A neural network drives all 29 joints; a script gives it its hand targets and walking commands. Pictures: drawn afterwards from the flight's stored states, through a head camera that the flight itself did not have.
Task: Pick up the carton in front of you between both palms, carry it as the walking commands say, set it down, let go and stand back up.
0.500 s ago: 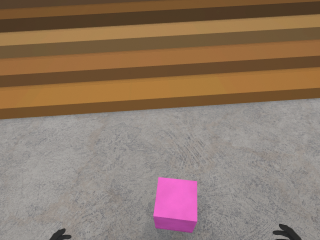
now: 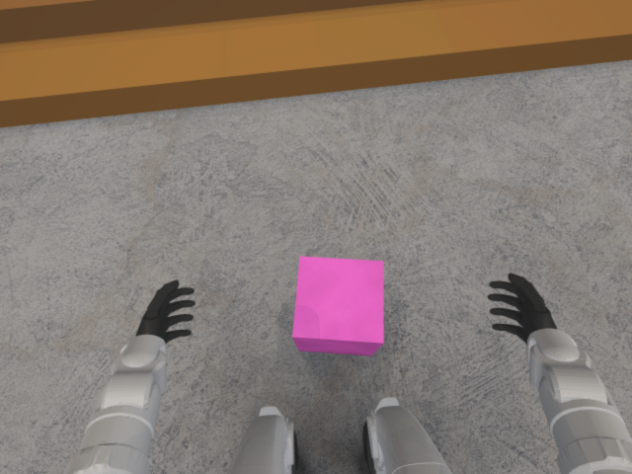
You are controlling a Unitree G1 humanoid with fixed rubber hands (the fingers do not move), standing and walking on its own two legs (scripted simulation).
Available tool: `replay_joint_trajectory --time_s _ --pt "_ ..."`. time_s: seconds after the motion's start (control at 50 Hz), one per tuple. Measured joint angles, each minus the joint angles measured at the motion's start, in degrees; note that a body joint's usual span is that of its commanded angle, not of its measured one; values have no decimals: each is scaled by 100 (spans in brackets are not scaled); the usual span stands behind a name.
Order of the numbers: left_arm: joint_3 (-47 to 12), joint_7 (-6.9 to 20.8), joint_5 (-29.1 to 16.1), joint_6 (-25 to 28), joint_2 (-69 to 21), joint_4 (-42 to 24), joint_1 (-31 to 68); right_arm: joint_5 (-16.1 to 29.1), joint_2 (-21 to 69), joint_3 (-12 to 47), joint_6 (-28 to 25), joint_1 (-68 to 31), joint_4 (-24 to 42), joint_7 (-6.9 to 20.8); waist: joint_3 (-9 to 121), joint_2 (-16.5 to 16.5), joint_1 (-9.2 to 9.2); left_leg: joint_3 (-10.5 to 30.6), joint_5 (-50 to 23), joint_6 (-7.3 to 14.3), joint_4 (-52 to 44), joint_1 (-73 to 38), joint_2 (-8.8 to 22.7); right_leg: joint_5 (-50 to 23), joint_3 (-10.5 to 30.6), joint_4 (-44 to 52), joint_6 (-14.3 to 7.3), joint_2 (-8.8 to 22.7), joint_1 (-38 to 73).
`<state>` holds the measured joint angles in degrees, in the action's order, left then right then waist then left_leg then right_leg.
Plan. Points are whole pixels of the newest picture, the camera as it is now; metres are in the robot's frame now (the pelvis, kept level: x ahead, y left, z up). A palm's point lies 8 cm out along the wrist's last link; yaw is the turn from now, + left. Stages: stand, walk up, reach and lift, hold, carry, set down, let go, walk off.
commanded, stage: reach and lift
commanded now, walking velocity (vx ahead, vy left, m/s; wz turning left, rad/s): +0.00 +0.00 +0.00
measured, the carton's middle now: (337, 309) +0.44 -0.04 -0.59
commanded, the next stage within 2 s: none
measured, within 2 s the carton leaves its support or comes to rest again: neither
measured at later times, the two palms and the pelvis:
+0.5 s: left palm (229, 237) +0.47 +0.15 -0.15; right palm (464, 250) +0.42 -0.24 -0.15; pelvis -0.07 +0.00 -0.07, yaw +0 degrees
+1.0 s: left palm (254, 285) +0.46 +0.15 -0.39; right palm (432, 294) +0.41 -0.24 -0.38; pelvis -0.06 +0.01 -0.22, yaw -1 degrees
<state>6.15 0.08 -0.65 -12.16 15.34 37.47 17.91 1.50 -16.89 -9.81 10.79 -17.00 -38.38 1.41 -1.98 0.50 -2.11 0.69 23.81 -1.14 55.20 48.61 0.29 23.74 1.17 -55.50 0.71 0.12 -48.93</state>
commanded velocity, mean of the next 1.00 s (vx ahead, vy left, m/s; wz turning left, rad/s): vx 0.00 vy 0.00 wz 0.00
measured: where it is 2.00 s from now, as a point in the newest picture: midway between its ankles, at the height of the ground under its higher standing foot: outside the picture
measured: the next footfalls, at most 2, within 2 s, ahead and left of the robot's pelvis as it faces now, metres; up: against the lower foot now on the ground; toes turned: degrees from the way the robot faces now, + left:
none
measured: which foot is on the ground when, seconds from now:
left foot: down 0.00-1.00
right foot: down 0.00-1.00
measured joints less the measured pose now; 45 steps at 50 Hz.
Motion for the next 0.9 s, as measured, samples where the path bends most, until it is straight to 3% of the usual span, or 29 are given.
replay_joint_trajectory --time_s 0.26,0.46,0.6,0.72,0.8,0.9 --pt "308 -86 -154 -192 138 1120 3105 261 84 -361 192 -2792 -712 -262 -10 43 -150 86 -455 -19 712 2366 -44 -453 1 -698 17 -32 -2353" --pt "732 -38 155 -30 227 1974 5112 -40 310 -947 94 -4562 -1187 -388 28 81 -247 149 -579 -35 1037 3678 -96 -586 0 -1002 29 -46 -3654" --pt "1053 -73 518 356 7 1923 5182 -329 570 -1315 -345 -4575 -1125 -333 333 66 -263 163 -501 -34 1062 4271 -119 -514 25 -1026 38 -60 -4252" --pt "1161 -190 677 669 -237 1880 4809 -451 705 -1528 -721 -4266 -1262 -257 849 71 -227 207 -162 -40 1675 5112 -145 -194 33 -1604 60 -94 -5078" --pt "1019 -307 566 801 -272 1820 4625 -335 659 -1474 -884 -4143 -1364 -257 1026 66 -209 278 138 -71 2423 5844 -207 83 64 -2324 106 -144 -5803" --pt "583 -476 141 821 -119 1585 4605 116 416 -1103 -938 -4192 -1319 -338 823 65 -204 314 483 -101 3529 6703 -290 407 93 -3403 161 -187 -6659"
